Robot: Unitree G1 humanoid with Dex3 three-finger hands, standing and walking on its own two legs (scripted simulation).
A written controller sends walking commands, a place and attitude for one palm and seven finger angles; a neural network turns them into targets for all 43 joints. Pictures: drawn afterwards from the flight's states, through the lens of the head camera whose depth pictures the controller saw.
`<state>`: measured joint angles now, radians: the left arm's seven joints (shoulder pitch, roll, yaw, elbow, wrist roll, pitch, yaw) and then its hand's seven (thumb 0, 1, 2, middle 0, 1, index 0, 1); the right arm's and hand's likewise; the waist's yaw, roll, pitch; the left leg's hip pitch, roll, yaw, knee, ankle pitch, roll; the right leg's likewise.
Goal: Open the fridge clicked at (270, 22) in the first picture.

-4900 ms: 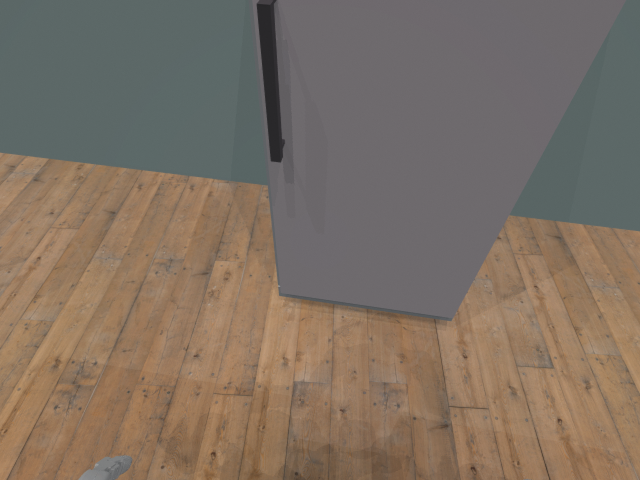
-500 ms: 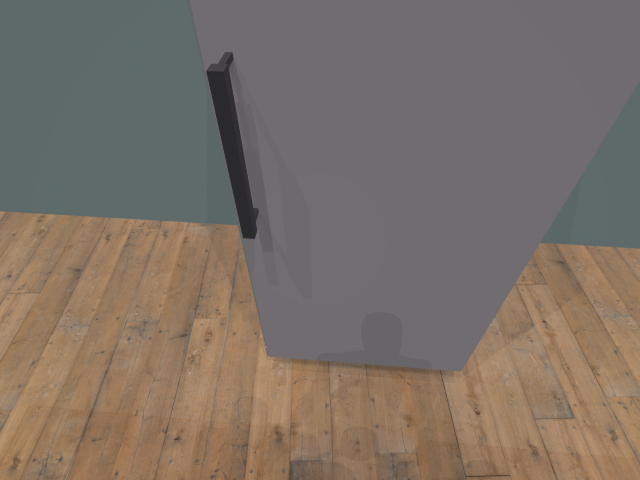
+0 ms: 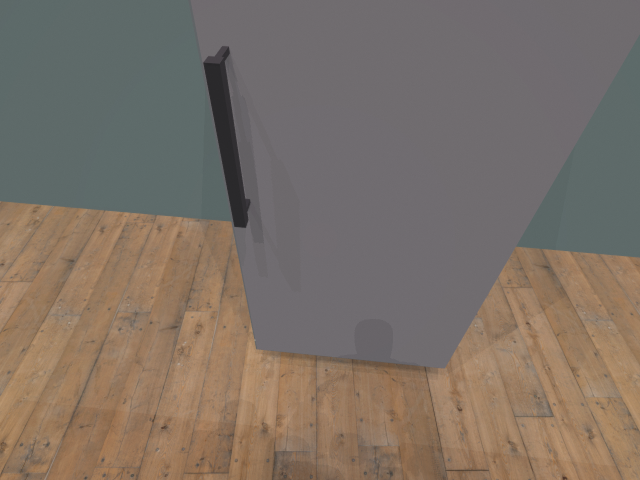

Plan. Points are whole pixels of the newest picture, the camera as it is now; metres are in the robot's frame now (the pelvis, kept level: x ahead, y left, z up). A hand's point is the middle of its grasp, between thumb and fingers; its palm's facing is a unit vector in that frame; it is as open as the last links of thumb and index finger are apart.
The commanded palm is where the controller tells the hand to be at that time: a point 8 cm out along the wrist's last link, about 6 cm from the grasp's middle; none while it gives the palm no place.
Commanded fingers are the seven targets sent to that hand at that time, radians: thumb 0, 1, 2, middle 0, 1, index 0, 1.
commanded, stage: look again from close up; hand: left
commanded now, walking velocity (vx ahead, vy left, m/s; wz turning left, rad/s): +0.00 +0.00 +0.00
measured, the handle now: (233, 148) +0.59 +0.19 +0.11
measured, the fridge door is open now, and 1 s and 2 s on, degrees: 0 0 0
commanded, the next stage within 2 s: shuffle to correct the standing spot in 1.46 s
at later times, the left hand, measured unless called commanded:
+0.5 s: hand out of the picture -0.01 +0.16 -0.18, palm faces +0.07 -0.99 -0.15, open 7.4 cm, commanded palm none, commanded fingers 0.00 0.90 0.90 -0.20 -0.30 -0.20 -0.30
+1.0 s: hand out of the picture -0.01 +0.16 -0.18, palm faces +0.06 -0.99 -0.14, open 7.4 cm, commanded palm none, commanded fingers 0.00 0.90 0.90 -0.20 -0.30 -0.20 -0.30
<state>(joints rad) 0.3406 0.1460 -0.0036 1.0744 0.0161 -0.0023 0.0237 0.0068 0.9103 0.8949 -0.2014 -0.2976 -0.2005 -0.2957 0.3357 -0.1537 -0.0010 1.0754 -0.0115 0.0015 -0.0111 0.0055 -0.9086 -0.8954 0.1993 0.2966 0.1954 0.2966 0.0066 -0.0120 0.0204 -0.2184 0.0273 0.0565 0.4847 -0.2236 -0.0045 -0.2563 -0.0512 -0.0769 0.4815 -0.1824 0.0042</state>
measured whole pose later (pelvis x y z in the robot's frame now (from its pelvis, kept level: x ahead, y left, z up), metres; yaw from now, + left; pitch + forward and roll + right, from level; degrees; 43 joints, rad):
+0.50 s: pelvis +0.00 +0.00 +0.00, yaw +0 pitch -2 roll +0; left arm 0.34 0.12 0.01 1.08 0.02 -0.01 0.03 0.01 0.91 0.89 -0.20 -0.30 -0.20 -0.30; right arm 0.34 -0.10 0.00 1.10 -0.01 0.00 -0.02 0.00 -0.91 -0.90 0.20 0.30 0.20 0.30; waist 0.01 -0.01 0.02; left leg -0.23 0.02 0.05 0.48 -0.22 0.00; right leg -0.26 -0.06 -0.08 0.47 -0.17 0.01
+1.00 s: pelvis +0.01 +0.01 +0.00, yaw +0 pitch -2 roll +0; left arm 0.34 0.11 0.01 1.08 0.02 -0.01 0.03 0.01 0.91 0.90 -0.20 -0.30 -0.20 -0.30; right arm 0.32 -0.11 0.00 1.10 -0.01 -0.01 -0.02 0.01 -0.91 -0.90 0.20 0.30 0.20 0.30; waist 0.01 -0.01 0.03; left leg -0.21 0.02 0.06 0.47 -0.23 0.00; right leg -0.25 -0.06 -0.07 0.46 -0.18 0.02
